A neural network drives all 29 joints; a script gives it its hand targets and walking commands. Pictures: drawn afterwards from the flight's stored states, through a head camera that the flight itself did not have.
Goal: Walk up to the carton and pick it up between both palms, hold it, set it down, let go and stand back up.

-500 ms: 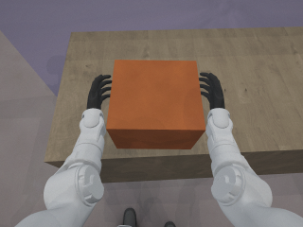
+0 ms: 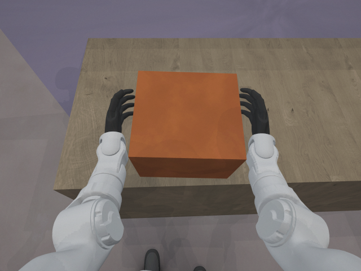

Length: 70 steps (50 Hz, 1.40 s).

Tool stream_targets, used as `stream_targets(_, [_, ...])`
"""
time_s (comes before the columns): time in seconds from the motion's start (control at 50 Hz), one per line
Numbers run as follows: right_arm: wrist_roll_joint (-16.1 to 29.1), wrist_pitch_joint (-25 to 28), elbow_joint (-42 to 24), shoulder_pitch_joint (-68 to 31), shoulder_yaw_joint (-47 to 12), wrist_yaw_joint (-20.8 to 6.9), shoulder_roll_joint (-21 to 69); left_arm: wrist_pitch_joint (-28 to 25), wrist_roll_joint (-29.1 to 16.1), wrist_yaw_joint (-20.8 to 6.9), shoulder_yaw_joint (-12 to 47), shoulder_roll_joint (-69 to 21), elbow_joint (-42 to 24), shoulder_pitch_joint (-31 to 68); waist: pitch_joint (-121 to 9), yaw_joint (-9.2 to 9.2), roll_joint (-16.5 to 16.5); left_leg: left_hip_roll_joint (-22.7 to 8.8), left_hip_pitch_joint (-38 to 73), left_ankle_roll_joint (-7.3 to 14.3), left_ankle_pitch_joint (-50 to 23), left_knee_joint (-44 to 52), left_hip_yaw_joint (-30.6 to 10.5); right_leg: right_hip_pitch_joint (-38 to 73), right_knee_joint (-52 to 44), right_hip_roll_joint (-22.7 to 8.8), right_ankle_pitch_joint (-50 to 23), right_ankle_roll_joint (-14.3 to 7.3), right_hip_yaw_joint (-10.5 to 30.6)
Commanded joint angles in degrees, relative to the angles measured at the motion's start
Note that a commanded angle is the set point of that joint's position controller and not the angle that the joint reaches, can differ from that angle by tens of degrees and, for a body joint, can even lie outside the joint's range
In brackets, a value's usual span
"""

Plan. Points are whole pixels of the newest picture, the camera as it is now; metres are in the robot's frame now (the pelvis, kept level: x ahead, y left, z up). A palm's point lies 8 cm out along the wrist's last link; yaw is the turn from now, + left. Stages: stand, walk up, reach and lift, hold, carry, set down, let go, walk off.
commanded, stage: reach and lift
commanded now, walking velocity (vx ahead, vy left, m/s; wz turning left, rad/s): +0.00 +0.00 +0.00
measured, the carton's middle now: (185, 128) +0.45 +0.01 -0.04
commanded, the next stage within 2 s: none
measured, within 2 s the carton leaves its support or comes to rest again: neither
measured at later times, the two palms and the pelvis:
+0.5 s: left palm (111, 133) +0.40 +0.18 +0.01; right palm (256, 129) +0.41 -0.15 +0.02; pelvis +0.00 +0.01 +0.00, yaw +0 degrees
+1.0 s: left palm (106, 131) +0.39 +0.18 +0.04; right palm (262, 125) +0.40 -0.15 +0.06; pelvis -0.02 +0.00 +0.00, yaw +1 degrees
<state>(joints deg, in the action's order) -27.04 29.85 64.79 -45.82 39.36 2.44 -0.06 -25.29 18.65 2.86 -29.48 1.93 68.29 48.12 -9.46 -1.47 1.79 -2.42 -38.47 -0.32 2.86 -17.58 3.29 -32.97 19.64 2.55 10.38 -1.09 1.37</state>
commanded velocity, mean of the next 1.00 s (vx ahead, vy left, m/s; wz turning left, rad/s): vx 0.00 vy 0.00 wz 0.00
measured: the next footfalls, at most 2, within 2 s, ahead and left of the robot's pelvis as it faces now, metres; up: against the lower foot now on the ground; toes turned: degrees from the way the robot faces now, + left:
none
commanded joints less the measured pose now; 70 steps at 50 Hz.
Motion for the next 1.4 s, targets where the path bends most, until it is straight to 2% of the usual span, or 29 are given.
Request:
stream_targets(0.0, [-6.24, 4.94, 3.1, -30.12, -19.7, -7.91, 30.76, -1.8, 3.32, -3.89, 14.66, -30.01, -1.34, 31.79, -42.93, -0.68, -0.65, -1.19, 27.92, -0.16, -21.1, -5.77, 4.15, 15.27, 3.23, -3.11, -36.81, 3.56, -6.11])
stream_targets(0.08, [-4.58, 5.28, 3.52, -30.98, -21.3, -7.68, 29.62, -1.55, 2.79, -3.86, 15.54, -30.46, -1.14, 30.58, -43.4, -1.42, -1.01, -1.09, 27.51, -0.38, -21.22, -6.18, 4.22, 15.86, 3.07, -2.86, -37.37, 3.11, -5.98])
stream_targets(0.12, [-3.85, 5.14, 4.36, -30.63, -21.81, -7.65, 29.01, -1.24, 1.88, -4.11, 15.8, -29.98, 0.32, 29.45, -42.69, -1.34, -0.81, -0.89, 26.26, -0.37, -18.97, -5.72, 4.15, 15.92, 3.22, -2.85, -36.49, 3.02, -6.24])
stream_targets(0.14, [-3.38, 5.05, 2.86, -30.77, -23.01, -7.64, 29.71, -1.08, 1.67, -4.08, 15.93, -30.12, 0.69, 28.88, -43.2, -2.16, 0.42, -0.91, 25.64, -0.01, -18.74, -5.55, 4.08, 17.06, 3.37, -2.57, -36.28, 3.3, -6.16])
stream_targets(0.16, [-3.63, 5.37, 2.12, -30.91, -22.94, -7.61, 29.66, -1.49, 0.75, -3.98, 17.14, -30.21, -0.86, 30.14, -45.33, -1.9, -0.62, -0.91, 26.25, 0.33, -19.34, -5.63, 3.7, 16.87, 3.65, -2.64, -37.18, 3.57, -6.04])
stream_targets(0.2, [-2.76, 5.87, 1.66, -31.32, -24.39, -7.65, 29.82, -2.0, -0.06, -3.87, 18.88, -30.82, -1.43, 30.8, -46.2, -1.22, -0.05, -1.04, 27.81, -0.19, -22.21, -6.89, 3.6, 15.54, 4.16, -2.07, -39.66, 3.7, -6.59])
stream_targets(0.22, [-2.25, 5.94, 1.38, -31.89, -25.39, -7.63, 29.6, -2.25, -0.48, -4.0, 18.57, -30.52, 0.57, 30.09, -47.27, -2.13, 0.68, -0.67, 26.72, 0.0, -21.83, -7.03, 3.83, 16.6, 3.94, -2.28, -39.5, 3.5, -6.34])
stream_targets(0.24, [-1.88, 5.68, 2.24, -31.69, -25.95, -7.67, 29.49, -2.29, -0.39, -3.89, 19.23, -30.47, -0.74, 30.62, -45.3, -1.87, -0.41, -0.8, 25.97, -0.38, -21.38, -6.8, 3.82, 16.2, 4.28, -2.07, -39.84, 3.29, -6.15])
stream_targets(0.26, [-1.26, 5.57, 2.28, -31.68, -26.59, -7.66, 29.32, -2.55, -1.29, -4.23, 19.2, -29.46, -0.07, 31.32, -45.77, -2.39, 0.4, -0.66, 25.81, -0.09, -20.48, -6.69, 3.72, 17.08, 4.29, -2.29, -40.31, 3.6, -5.69])
stream_targets(0.28, [-1.04, 5.57, 2.38, -31.32, -27.03, -7.3, 29.81, -2.67, -1.66, -4.34, 19.94, -30.11, 0.5, 31.03, -46.0, -1.41, 0.58, -0.53, 24.53, -0.15, -20.0, -6.51, 3.52, 18.66, 4.64, -2.4, -41.59, 3.59, -5.44])
stream_targets(0.3, [-0.48, 5.4, 2.71, -31.4, -27.93, -7.24, 30.01, -2.56, -1.74, -4.54, 19.32, -30.11, -0.07, 30.97, -44.12, -1.85, 0.16, -0.26, 23.25, -0.12, -18.34, -6.23, 3.83, 19.23, 4.9, -2.79, -41.39, 3.58, -5.04])
stream_targets(0.32, [-0.25, 5.28, 3.02, -31.04, -27.97, -7.14, 29.76, -2.61, -2.53, -4.73, 20.17, -29.69, 0.39, 30.97, -44.91, -1.43, 0.36, -0.35, 23.01, 0.09, -17.57, -6.1, 3.56, 20.04, 5.44, -2.6, -41.81, 3.85, -5.39])
stream_targets(0.38, [0.52, 5.66, 2.88, -33.37, -27.85, -7.03, 28.31, -2.73, -4.67, -4.51, 24.21, -31.47, -0.33, 33.91, -47.64, -0.36, -2.18, -0.72, 27.89, -1.47, -20.47, -7.95, 2.65, 14.61, 4.19, -1.67, -37.16, 3.15, -6.11])
stream_targets(0.4, [0.72, 5.32, 3.79, -31.51, -28.97, -7.12, 28.85, -2.99, -5.12, -4.46, 23.93, -30.7, -1.03, 34.07, -48.61, -1.33, -2.29, -0.71, 28.42, -1.53, -21.75, -8.41, 3.14, 14.88, 4.01, -1.25, -37.29, 2.96, -6.02])
stream_targets(0.42, [1.74, 4.86, 4.16, -32.23, -29.88, -7.0, 29.28, -2.6, -5.09, -4.6, 24.33, -30.99, 0.16, 33.29, -46.66, -1.15, -1.9, -0.37, 28.12, -1.71, -21.66, -8.44, 2.75, 15.17, 3.76, -1.2, -37.87, 2.88, -5.89])
stream_targets(0.44, [0.45, 4.55, 4.91, -37.99, -23.9, -7.26, 24.74, -3.03, -6.88, -4.44, 26.59, -31.07, -3.02, 44.02, -46.63, 4.56, -3.49, -0.31, 27.72, -4.33, -17.91, -7.25, 2.4, 10.51, 4.35, 0.06, -30.89, 2.98, -7.2])
stream_targets(0.46, [0.23, 4.51, 6.92, -37.36, -23.81, -7.39, 25.59, -3.39, -7.01, -4.1, 26.58, -31.51, -2.09, 43.09, -46.3, 2.72, -3.85, -0.21, 30.32, -4.87, -18.38, -9.02, 2.92, 7.16, 3.79, 0.5, -27.44, 2.26, -7.32])
stream_targets(0.5, [1.58, 3.84, 8.21, -37.5, -24.32, -7.7, 25.26, -2.86, -7.96, -3.92, 27.82, -31.75, -1.63, 43.52, -47.63, 2.39, -4.6, -0.54, 33.63, -4.68, -18.84, -10.54, 2.85, 4.28, 2.98, 0.68, -24.63, 1.27, -7.08])
stream_targets(0.56, [3.66, 2.7, 9.35, -37.56, -26.97, -7.95, 26.56, -2.68, -9.78, -3.95, 28.54, -31.55, -0.95, 42.83, -49.17, 1.87, -4.69, 0.04, 30.34, -4.02, -18.48, -10.93, 2.51, 7.25, 4.94, 0.42, -29.01, 1.99, -6.27])
stream_targets(0.62, [5.8, 2.38, 7.62, -37.19, -30.77, -7.64, 29.2, -3.73, -10.67, -4.34, 28.92, -32.08, -1.19, 42.75, -49.92, 0.94, -4.46, 0.65, 27.5, -3.39, -19.01, -10.86, 2.2, 11.73, 6.75, -0.09, -35.01, 3.08, -5.3])
stream_targets(0.7, [8.87, 0.64, 5.31, -37.13, -34.88, -7.22, 31.33, -3.84, -12.11, -4.71, 29.76, -31.48, -0.96, 43.31, -48.54, -0.14, -4.01, 1.17, 24.71, -2.24, -16.1, -9.47, 1.77, 15.4, 7.86, -0.34, -36.69, 3.76, -4.08])
stream_targets(0.78, [11.93, -1.64, 1.05, -38.08, -39.09, -6.51, 33.87, -3.64, -14.74, -4.93, 31.53, -31.98, -2.89, 44.92, -48.37, -0.34, -2.87, 1.59, 23.4, -1.6, -14.23, -8.99, 1.29, 17.74, 8.34, -0.41, -36.63, 4.24, -3.06])
stream_targets(0.88, [15.01, -4.82, -4.0, -38.98, -43.16, -5.47, 36.66, -2.59, -17.63, -5.27, 34.14, -33.06, -6.89, 47.54, -48.16, 0.86, -1.51, 2.1, 24.1, -1.22, -12.72, -8.91, 0.28, 19.5, 8.27, -0.61, -35.84, 4.7, -2.23])
stream_targets(1.02, [18.99, -10.67, -8.37, -39.58, -45.38, -4.08, 38.29, 1.33, -19.26, -6.31, 36.02, -34.33, -11.82, 51.05, -44.12, 3.37, -0.95, 2.48, 28.75, -1.44, -11.54, -7.87, -1.22, 20.48, 5.72, -1.46, -32.41, 4.63, -1.58])
stream_targets(1.12, [21.64, -15.35, -9.79, -39.2, -44.21, -3.74, 37.47, 5.83, -17.52, -7.13, 33.99, -34.24, -13.46, 50.53, -38.0, 4.03, -1.6, 2.25, 33.48, -1.71, -10.41, -5.62, -1.62, 21.28, 2.69, -2.3, -28.66, 4.14, -1.47])
stream_targets(1.18, [22.31, -17.82, -9.35, -38.13, -42.4, -4.03, 35.95, 9.08, -15.15, -7.69, 31.31, -33.4, -13.65, 48.25, -31.86, 3.26, -2.12, 1.82, 36.11, -1.65, -8.7, -3.49, -1.15, 21.18, 0.48, -2.47, -23.85, 3.46, -1.56])
stream_targets(1.26, [22.24, -20.22, -8.94, -37.24, -39.36, -5.02, 33.33, 14.26, -11.61, -7.93, 27.96, -32.45, -15.72, 45.09, -24.66, 1.28, -2.72, 1.14, 40.03, -1.67, -7.25, -1.13, 0.13, 20.23, -2.69, -2.16, -15.32, 2.5, -2.21])
stream_targets(1.32, [21.98, -21.36, -10.28, -37.83, -37.5, -6.08, 31.46, 18.66, -9.61, -7.51, 26.75, -32.64, -19.62, 43.26, -22.48, 0.07, -2.79, 0.88, 43.4, -1.71, -7.44, -0.37, 1.14, 19.56, -4.76, -1.65, -10.13, 2.31, -3.16])
stream_targets(1.38, [21.64, -21.69, -12.86, -38.7, -36.46, -7.0, 29.84, 22.73, -8.75, -7.04, 27.22, -33.2, -24.5, 41.48, -22.48, -0.07, -2.76, 0.78, 46.24, -1.64, -8.52, -0.22, 1.76, 19.65, -5.94, -1.24, -8.41, 2.47, -3.96])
